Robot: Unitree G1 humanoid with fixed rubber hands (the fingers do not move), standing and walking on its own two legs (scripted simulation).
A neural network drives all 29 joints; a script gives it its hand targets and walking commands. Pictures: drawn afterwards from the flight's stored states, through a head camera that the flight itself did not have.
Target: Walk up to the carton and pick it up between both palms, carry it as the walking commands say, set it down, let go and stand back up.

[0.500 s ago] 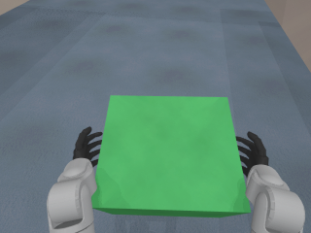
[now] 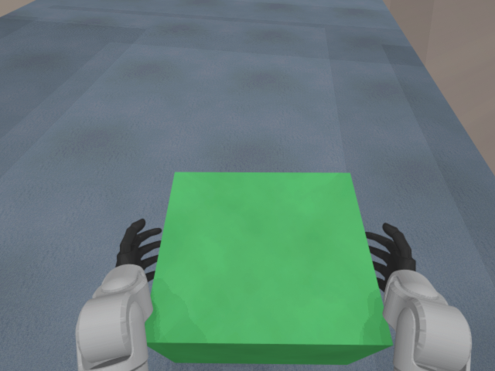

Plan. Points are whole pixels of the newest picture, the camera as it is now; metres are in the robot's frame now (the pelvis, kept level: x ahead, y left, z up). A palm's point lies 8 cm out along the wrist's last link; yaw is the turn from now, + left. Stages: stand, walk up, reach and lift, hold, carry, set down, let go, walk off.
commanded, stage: carry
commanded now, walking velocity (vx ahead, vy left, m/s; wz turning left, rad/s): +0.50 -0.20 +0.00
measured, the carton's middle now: (261, 269) +0.30 -0.01 +0.01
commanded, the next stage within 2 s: none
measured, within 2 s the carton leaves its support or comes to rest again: neither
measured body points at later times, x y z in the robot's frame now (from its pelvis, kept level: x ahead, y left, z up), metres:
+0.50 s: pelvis +0.30 -0.13 -0.01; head +0.33 -0.12 +0.44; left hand +0.54 +0.08 +0.07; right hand +0.58 -0.29 +0.08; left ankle +0.37 -0.02 -0.73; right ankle +0.23 -0.20 -0.75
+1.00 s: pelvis +0.62 -0.24 -0.02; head +0.64 -0.24 +0.43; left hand +0.88 -0.04 +0.07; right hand +0.89 -0.41 +0.06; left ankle +0.47 -0.07 -0.69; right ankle +0.67 -0.33 -0.75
